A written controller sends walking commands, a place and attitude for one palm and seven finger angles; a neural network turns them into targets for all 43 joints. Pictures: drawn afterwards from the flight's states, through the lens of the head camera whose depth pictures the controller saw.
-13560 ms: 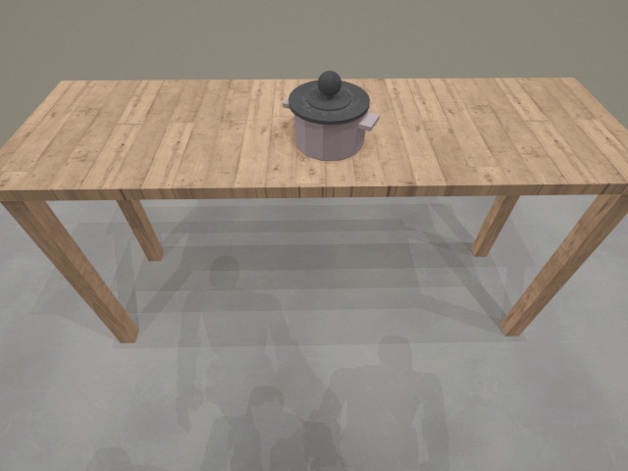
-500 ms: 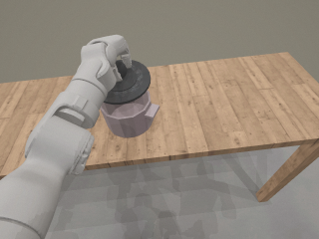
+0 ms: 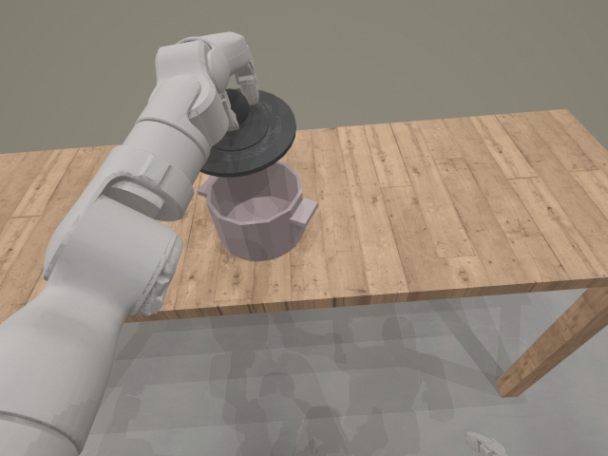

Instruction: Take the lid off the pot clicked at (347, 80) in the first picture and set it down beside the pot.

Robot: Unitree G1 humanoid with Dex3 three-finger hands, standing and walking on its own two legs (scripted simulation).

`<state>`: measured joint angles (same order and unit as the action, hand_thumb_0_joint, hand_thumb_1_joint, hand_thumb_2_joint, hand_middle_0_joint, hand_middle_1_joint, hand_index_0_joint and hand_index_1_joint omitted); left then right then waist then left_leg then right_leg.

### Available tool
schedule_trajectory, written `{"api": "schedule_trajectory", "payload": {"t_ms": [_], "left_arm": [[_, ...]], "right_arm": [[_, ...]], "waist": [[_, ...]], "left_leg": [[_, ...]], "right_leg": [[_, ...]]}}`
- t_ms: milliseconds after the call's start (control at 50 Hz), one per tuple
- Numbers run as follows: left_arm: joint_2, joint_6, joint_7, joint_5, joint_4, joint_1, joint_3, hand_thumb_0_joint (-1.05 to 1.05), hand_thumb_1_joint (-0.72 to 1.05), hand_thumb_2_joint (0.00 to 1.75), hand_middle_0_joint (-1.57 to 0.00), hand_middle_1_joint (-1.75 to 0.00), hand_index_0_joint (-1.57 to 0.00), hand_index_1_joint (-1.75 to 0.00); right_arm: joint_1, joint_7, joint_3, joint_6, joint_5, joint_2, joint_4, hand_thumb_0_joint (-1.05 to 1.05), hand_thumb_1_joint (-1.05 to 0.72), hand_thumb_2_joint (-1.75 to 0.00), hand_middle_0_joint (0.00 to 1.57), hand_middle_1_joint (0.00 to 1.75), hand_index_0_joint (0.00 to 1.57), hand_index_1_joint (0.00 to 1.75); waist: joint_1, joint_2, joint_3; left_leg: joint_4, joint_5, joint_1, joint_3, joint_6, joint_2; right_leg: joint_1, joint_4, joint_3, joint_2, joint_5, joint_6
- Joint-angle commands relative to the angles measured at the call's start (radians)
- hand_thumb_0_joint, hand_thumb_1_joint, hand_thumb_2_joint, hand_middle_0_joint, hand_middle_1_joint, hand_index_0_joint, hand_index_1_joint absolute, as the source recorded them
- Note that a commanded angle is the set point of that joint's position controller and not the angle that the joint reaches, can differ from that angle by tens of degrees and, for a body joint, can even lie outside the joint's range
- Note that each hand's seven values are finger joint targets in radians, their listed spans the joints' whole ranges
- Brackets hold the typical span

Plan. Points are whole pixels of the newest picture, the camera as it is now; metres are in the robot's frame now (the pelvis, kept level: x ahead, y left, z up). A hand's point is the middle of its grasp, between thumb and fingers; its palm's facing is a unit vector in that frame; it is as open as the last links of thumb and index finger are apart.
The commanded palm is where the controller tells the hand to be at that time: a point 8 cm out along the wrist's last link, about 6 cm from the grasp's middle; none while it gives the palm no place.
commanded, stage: lift the lid straight up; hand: left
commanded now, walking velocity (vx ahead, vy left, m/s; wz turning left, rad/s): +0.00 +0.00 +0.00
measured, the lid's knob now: (230, 108) +0.51 +0.09 +0.21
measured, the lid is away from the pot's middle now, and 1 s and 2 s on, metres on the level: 0.01 0.06 0.19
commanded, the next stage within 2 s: move the lid sideways beside the pot in 0.46 s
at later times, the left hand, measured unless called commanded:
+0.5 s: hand (222, 83) +0.48 +0.09 +0.26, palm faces -0.26 -0.12 -0.96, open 7.8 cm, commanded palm +0.48 +0.10 +0.34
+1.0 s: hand (176, 92) +0.48 +0.14 +0.26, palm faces -0.25 -0.08 -0.96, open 7.8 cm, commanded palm +0.48 +0.15 +0.34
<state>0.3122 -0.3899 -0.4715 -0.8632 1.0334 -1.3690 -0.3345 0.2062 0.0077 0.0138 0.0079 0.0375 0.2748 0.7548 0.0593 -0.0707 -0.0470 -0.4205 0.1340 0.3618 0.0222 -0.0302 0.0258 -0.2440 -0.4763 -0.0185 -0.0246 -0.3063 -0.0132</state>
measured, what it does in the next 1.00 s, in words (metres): stands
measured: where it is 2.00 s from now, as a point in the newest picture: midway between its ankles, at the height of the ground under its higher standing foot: outside the picture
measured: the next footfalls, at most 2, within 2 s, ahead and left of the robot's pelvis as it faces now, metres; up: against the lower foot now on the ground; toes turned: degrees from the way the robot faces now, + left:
none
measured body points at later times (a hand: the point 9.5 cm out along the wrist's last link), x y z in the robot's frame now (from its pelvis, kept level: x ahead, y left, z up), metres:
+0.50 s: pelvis +0.00 +0.00 +0.00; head +0.02 -0.03 +0.45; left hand +0.49 +0.09 +0.32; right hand +0.08 -0.26 -0.14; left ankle +0.05 +0.11 -0.74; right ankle -0.04 -0.13 -0.74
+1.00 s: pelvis +0.00 +0.00 +0.00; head +0.02 -0.02 +0.45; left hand +0.48 +0.14 +0.31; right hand +0.10 -0.26 -0.13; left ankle +0.05 +0.11 -0.74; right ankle -0.04 -0.13 -0.74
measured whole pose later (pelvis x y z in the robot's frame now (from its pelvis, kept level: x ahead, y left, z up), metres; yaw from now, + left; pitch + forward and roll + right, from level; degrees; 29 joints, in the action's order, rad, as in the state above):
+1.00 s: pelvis +0.00 +0.00 +0.00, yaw +0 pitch +4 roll +0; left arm 0.44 -0.33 -0.54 -0.91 1.00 -1.38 -0.31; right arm 0.22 0.00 0.01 0.02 0.05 0.28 0.73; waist 0.06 -0.06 -0.03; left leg -0.41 0.13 0.35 0.01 -0.03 0.02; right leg -0.22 -0.44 -0.01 -0.02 -0.29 -0.02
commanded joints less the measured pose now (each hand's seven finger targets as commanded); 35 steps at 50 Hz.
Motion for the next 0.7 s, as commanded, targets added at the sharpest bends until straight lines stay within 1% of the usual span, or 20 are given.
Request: {"api": "schedule_trajectory", "payload": {"t_ms": [0,20,40,120,140,180,200,220,240,280,300,320,340,420,440,520,560,580,620,680], "left_arm": [[0.225,-0.007,0.054,-0.035,-0.183,-0.727,0.054,0.0,0.71,0.94,-0.79,-1.03,-0.77,-1.03],[0.19,-0.003,0.053,-0.033,-0.194,-0.727,0.04,0.0,0.71,0.94,-0.79,-1.03,-0.77,-1.03],[0.24,0.005,0.052,-0.043,-0.239,-0.764,0.06,0.0,0.71,0.94,-0.79,-1.03,-0.77,-1.03],[0.228,0.012,0.05,-0.042,-0.246,-0.803,0.064,0.0,0.71,0.94,-0.79,-1.03,-0.77,-1.03],[0.272,0.014,0.049,-0.053,-0.235,-0.806,0.085,0.0,0.71,0.94,-0.79,-1.03,-0.77,-1.03],[0.253,-0.002,0.048,-0.055,-0.163,-0.791,0.079,0.0,0.71,0.94,-0.79,-1.03,-0.77,-1.03],[0.287,-0.003,0.05,-0.056,-0.182,-0.802,0.101,0.0,0.71,0.94,-0.79,-1.03,-0.77,-1.03],[0.251,0.007,0.049,-0.047,-0.223,-0.802,0.085,0.0,0.71,0.94,-0.79,-1.03,-0.77,-1.03],[0.276,0.008,0.047,-0.061,-0.224,-0.806,0.095,0.0,0.71,0.94,-0.79,-1.03,-0.77,-1.03],[0.296,-0.019,0.043,-0.074,-0.084,-0.732,0.114,0.0,0.71,0.94,-0.79,-1.03,-0.77,-1.03],[0.305,-0.025,0.042,-0.072,-0.09,-0.739,0.118,0.0,0.71,0.94,-0.79,-1.03,-0.77,-1.03],[0.267,-0.018,0.038,-0.066,-0.113,-0.724,0.1,0.0,0.71,0.94,-0.79,-1.03,-0.77,-1.03],[0.301,-0.007,0.035,-0.071,-0.193,-0.757,0.115,0.0,0.71,0.94,-0.79,-1.03,-0.77,-1.03],[0.271,-0.009,0.018,-0.064,-0.149,-0.706,0.099,0.0,0.71,0.94,-0.79,-1.03,-0.77,-1.03],[0.291,-0.005,0.014,-0.068,-0.19,-0.74,0.101,0.0,0.71,0.94,-0.79,-1.03,-0.77,-1.03],[0.231,0.006,0.013,-0.046,-0.275,-0.791,0.062,0.0,0.71,0.94,-0.79,-1.03,-0.77,-1.03],[0.36,0.035,0.026,-0.081,-0.294,-0.764,0.147,0.0,0.71,0.94,-0.79,-1.03,-0.77,-1.03],[0.362,0.041,0.032,-0.089,-0.256,-0.741,0.141,0.0,0.71,0.94,-0.79,-1.03,-0.77,-1.03],[0.283,0.045,0.041,-0.073,-0.245,-0.714,0.093,0.0,0.71,0.94,-0.79,-1.03,-0.77,-1.03],[0.37,0.04,0.053,-0.088,-0.247,-0.737,0.145,0.0,0.71,0.94,-0.79,-1.03,-0.77,-1.03]], "right_arm": [[-0.036,-0.013,-0.036,-0.028,0.009,0.129,-0.096,0.0,-0.9,-0.9,0.2,0.3,0.2,0.3],[-0.019,-0.014,-0.044,-0.031,0.006,0.127,-0.098,0.0,-0.9,-0.9,0.2,0.3,0.2,0.3],[-0.022,-0.012,-0.042,-0.038,0.003,0.131,-0.102,0.0,-0.9,-0.9,0.2,0.3,0.2,0.3],[-0.005,-0.014,-0.047,-0.056,-0.004,0.123,-0.103,0.0,-0.9,-0.9,0.2,0.3,0.2,0.3],[-0.009,-0.013,-0.043,-0.058,-0.004,0.128,-0.102,0.0,-0.9,-0.9,0.2,0.3,0.2,0.3],[-0.003,-0.014,-0.042,-0.056,0.002,0.13,-0.087,0.0,-0.9,-0.9,0.2,0.3,0.2,0.3],[-0.002,-0.012,-0.041,-0.057,0.0,0.136,-0.088,0.0,-0.9,-0.9,0.2,0.3,0.2,0.3],[0.004,-0.01,-0.047,-0.061,-0.004,0.13,-0.102,0.0,-0.9,-0.9,0.2,0.3,0.2,0.3],[0.002,-0.008,-0.046,-0.066,-0.006,0.129,-0.104,0.0,-0.9,-0.9,0.2,0.3,0.2,0.3],[0.004,-0.01,-0.042,-0.049,-0.001,0.138,-0.087,0.0,-0.9,-0.9,0.2,0.3,0.2,0.3],[0.002,-0.009,-0.041,-0.044,0.002,0.144,-0.087,0.0,-0.9,-0.9,0.2,0.3,0.2,0.3],[0.01,-0.007,-0.046,-0.044,-0.002,0.141,-0.098,0.0,-0.9,-0.9,0.2,0.3,0.2,0.3],[0.006,-0.003,-0.045,-0.049,-0.007,0.139,-0.109,0.0,-0.9,-0.9,0.2,0.3,0.2,0.3],[0.006,-0.006,-0.051,-0.038,-0.002,0.138,-0.113,0.0,-0.9,-0.9,0.2,0.3,0.2,0.3],[-0.006,-0.005,-0.047,-0.039,0.0,0.141,-0.117,0.0,-0.9,-0.9,0.2,0.3,0.2,0.3],[-0.002,-0.007,-0.052,-0.051,0.0,0.129,-0.125,0.0,-0.9,-0.9,0.2,0.3,0.2,0.3],[0.006,-0.01,-0.05,-0.052,-0.003,0.137,-0.128,0.0,-0.9,-0.9,0.2,0.3,0.2,0.3],[-0.009,-0.014,-0.045,-0.047,0.002,0.139,-0.126,0.0,-0.9,-0.9,0.2,0.3,0.2,0.3],[0.0,-0.01,-0.052,-0.037,0.009,0.134,-0.127,0.0,-0.9,-0.9,0.2,0.3,0.2,0.3],[-0.014,-0.007,-0.044,-0.032,0.008,0.141,-0.125,0.0,-0.9,-0.9,0.2,0.3,0.2,0.3]], "waist": [[0.028,0.142,-0.401],[0.034,0.143,-0.407],[0.026,0.129,-0.445],[0.027,0.108,-0.492],[0.021,0.108,-0.496],[0.026,0.158,-0.431],[0.015,0.141,-0.464],[0.014,0.115,-0.5],[0.012,0.115,-0.505],[0.013,0.2,-0.403],[0.01,0.209,-0.404],[0.01,0.167,-0.429],[0.001,0.143,-0.485],[0.01,0.18,-0.435],[0.01,0.167,-0.447],[0.019,0.096,-0.475],[0.006,0.161,-0.468],[0.006,0.156,-0.448],[0.013,0.12,-0.417],[0.0,0.124,-0.443]], "left_leg": [[-0.013,-0.172,-0.377,-0.027,-0.054,0.05],[-0.016,-0.186,-0.393,-0.029,-0.056,0.045],[-0.016,-0.185,-0.408,-0.035,-0.055,0.045],[-0.028,-0.203,-0.425,-0.042,-0.057,0.039],[-0.023,-0.197,-0.416,-0.044,-0.054,0.041],[-0.016,-0.174,-0.386,-0.035,-0.056,0.043],[-0.016,-0.197,-0.389,-0.036,-0.054,0.042],[-0.025,-0.243,-0.408,-0.038,-0.055,0.036],[-0.032,-0.25,-0.412,-0.039,-0.057,0.039],[-0.017,-0.194,-0.334,-0.021,-0.06,0.045],[-0.011,-0.192,-0.322,-0.017,-0.058,0.044],[-0.017,-0.217,-0.341,-0.013,-0.059,0.039],[-0.023,-0.251,-0.374,-0.022,-0.059,0.041],[-0.026,-0.247,-0.358,-0.012,-0.065,0.04],[-0.025,-0.244,-0.369,-0.013,-0.063,0.042],[-0.04,-0.273,-0.428,-0.03,-0.065,0.034],[-0.036,-0.245,-0.402,-0.025,-0.066,0.03],[-0.029,-0.235,-0.383,-0.021,-0.063,0.033],[-0.022,-0.227,-0.385,-0.018,-0.059,0.026],[-0.013,-0.219,-0.386,-0.023,-0.057,0.032]], "right_leg": [[-0.086,0.07,0.035,0.081,0.369,0.036],[-0.087,0.075,0.04,0.082,0.374,0.038],[-0.072,0.073,0.034,0.081,0.372,0.038],[-0.067,0.065,0.025,0.077,0.383,0.045],[-0.056,0.062,0.023,0.077,0.379,0.045],[-0.078,0.07,0.033,0.082,0.365,0.041],[-0.055,0.063,0.027,0.079,0.387,0.043],[-0.037,0.06,0.022,0.073,0.423,0.048],[-0.036,0.059,0.018,0.074,0.43,0.047],[-0.046,0.073,0.029,0.077,0.404,0.038],[-0.032,0.07,0.029,0.075,0.414,0.036],[-0.025,0.073,0.024,0.069,0.441,0.041],[0.001,0.065,0.02,0.068,0.464,0.042],[-0.008,0.077,0.025,0.07,0.468,0.038],[-0.008,0.071,0.024,0.07,0.465,0.036],[-0.047,0.068,0.02,0.072,0.443,0.045],[-0.021,0.077,0.018,0.076,0.427,0.041],[-0.022,0.072,0.019,0.074,0.419,0.042],[-0.048,0.082,0.031,0.075,0.385,0.047],[-0.026,0.077,0.032,0.078,0.378,0.045]]}}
